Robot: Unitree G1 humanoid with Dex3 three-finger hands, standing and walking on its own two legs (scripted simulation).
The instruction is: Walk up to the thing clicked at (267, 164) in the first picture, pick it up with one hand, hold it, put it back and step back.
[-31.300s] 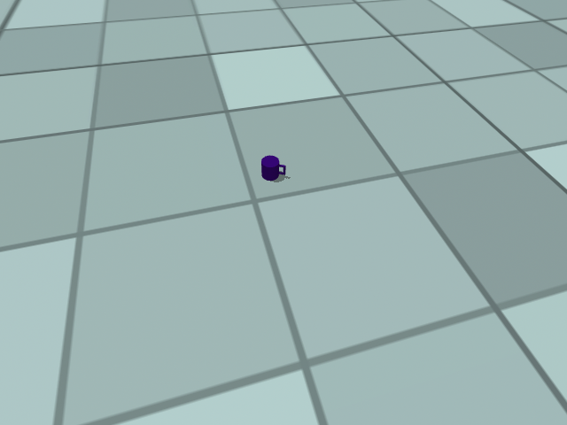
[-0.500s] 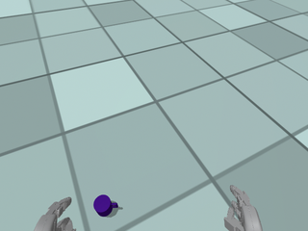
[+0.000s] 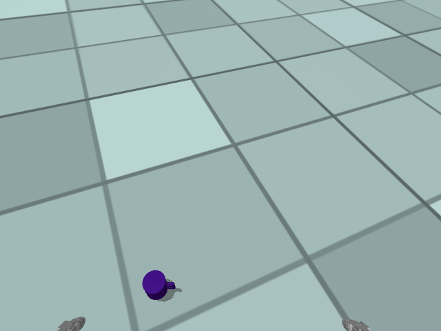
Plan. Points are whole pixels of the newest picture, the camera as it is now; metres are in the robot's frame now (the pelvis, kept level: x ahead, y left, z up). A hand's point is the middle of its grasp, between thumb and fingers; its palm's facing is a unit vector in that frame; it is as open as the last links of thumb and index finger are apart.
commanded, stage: stand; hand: left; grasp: from above
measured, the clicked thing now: (159, 285) +0.41 +0.21 -0.70
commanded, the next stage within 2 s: none
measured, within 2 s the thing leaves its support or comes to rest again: neither
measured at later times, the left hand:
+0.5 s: hand out of the picture +0.04 +0.24 -0.13, palm faces +0.05 -0.94 -0.34, open 7.4 cm
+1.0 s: hand out of the picture +0.05 +0.23 -0.13, palm faces +0.04 -0.94 -0.33, open 7.4 cm
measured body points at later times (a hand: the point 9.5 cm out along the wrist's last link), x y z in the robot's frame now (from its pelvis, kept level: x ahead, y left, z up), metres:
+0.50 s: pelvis +0.00 +0.00 +0.03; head +0.00 +0.00 +0.48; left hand +0.04 +0.29 -0.11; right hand +0.07 -0.27 -0.12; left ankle +0.01 +0.12 -0.72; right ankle -0.01 -0.14 -0.72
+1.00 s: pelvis +0.00 -0.01 +0.03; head +0.00 -0.02 +0.48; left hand +0.05 +0.28 -0.11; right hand +0.06 -0.30 -0.11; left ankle +0.01 +0.12 -0.72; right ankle -0.01 -0.14 -0.72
